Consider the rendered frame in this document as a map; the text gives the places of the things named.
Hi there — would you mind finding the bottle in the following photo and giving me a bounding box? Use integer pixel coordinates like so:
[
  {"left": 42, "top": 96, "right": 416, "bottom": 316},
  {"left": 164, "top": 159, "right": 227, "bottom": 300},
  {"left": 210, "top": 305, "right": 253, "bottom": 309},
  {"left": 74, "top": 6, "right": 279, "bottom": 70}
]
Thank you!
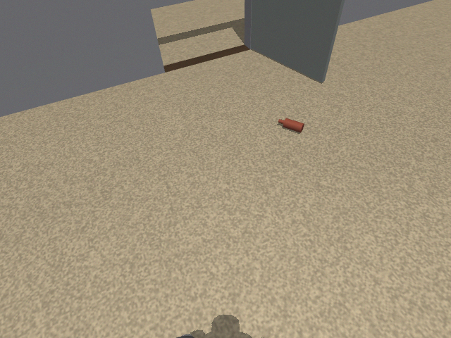
[{"left": 278, "top": 118, "right": 304, "bottom": 132}]

